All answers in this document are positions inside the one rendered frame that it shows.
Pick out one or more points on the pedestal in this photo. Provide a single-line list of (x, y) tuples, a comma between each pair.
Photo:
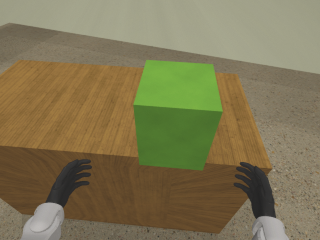
[(52, 113)]

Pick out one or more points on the robot left hand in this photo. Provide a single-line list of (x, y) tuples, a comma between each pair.
[(65, 183)]

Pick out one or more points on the carton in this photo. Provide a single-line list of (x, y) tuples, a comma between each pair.
[(177, 110)]

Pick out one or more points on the robot right hand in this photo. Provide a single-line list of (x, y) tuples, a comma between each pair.
[(259, 191)]

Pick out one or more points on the right robot forearm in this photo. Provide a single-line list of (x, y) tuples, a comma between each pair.
[(268, 228)]

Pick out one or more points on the left robot forearm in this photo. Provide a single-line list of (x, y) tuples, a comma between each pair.
[(45, 224)]

